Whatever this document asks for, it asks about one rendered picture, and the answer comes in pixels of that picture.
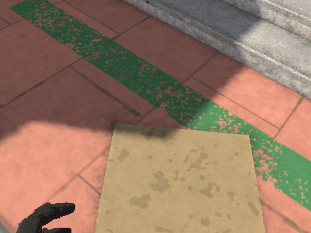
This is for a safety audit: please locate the robot left hand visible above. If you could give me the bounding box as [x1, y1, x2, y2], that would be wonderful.
[16, 202, 76, 233]

